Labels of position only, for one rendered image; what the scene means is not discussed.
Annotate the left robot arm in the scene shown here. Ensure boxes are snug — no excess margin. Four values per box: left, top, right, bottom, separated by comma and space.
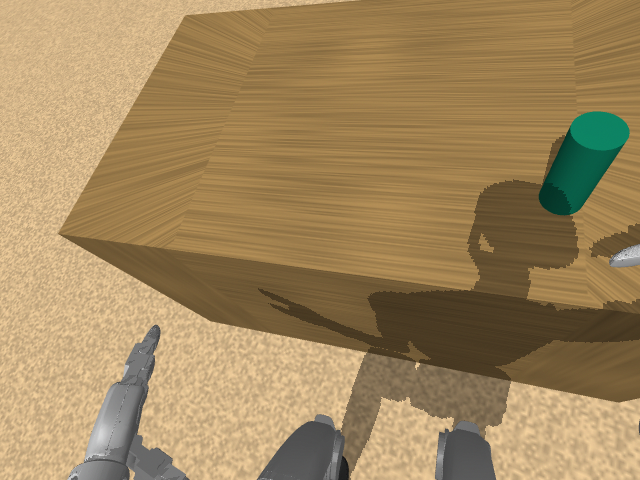
67, 459, 130, 480

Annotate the can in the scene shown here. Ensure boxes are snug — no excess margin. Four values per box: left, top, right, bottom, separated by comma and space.
539, 112, 630, 215

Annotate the right robot hand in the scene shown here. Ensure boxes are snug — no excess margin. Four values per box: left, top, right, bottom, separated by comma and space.
609, 244, 640, 267

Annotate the left robot hand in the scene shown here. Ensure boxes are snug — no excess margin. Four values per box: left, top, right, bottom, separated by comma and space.
84, 325, 190, 480

